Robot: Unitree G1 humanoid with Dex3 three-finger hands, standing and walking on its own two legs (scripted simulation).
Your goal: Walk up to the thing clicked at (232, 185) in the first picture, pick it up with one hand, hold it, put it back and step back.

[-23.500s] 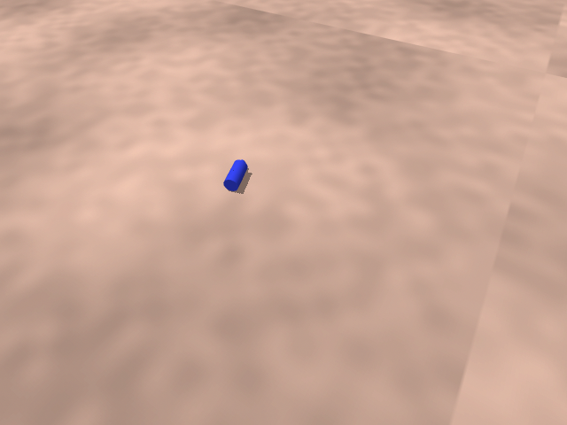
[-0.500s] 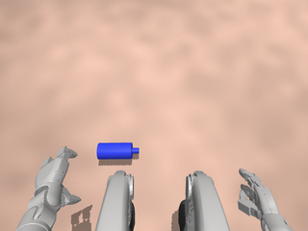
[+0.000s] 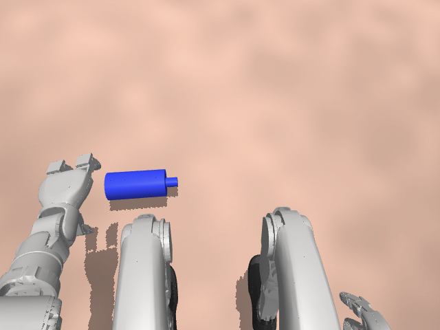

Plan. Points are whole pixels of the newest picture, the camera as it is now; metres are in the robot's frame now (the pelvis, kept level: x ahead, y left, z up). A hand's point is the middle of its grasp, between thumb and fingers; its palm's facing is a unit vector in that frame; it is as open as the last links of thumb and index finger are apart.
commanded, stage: rise first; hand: left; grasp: from above
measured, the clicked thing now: (143, 184) +0.44 +0.20 -0.37
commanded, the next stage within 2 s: none
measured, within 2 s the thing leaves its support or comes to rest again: neither
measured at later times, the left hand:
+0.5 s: hand (95, 195) +0.38 +0.27 -0.22, palm faces -0.46 -0.07 -0.89, open 14.1 cm
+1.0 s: hand (103, 191) +0.40 +0.26 -0.24, palm faces -0.45 -0.06 -0.89, open 14.1 cm
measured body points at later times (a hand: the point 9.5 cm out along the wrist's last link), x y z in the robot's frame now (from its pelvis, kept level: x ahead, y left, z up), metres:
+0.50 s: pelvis +0.00 +0.00 -0.05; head +0.21 +0.04 +0.35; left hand +0.40 +0.27 -0.17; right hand +0.11 -0.28 -0.17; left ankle +0.08 +0.12 -0.37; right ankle +0.10 -0.14 -0.37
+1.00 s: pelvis +0.00 +0.00 -0.06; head +0.23 +0.04 +0.33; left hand +0.42 +0.26 -0.19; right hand +0.09 -0.29 -0.18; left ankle +0.08 +0.12 -0.37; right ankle +0.10 -0.14 -0.37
